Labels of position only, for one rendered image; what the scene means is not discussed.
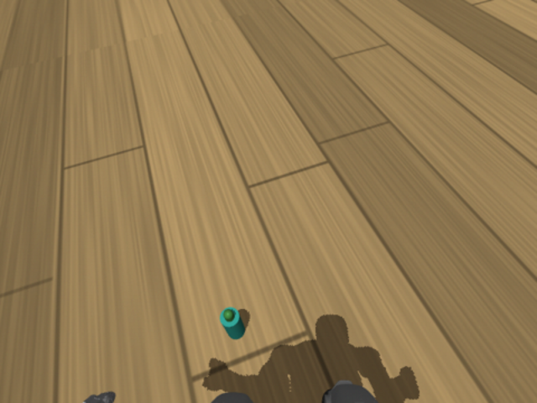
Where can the bottle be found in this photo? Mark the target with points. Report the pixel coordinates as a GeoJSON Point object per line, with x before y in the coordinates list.
{"type": "Point", "coordinates": [232, 323]}

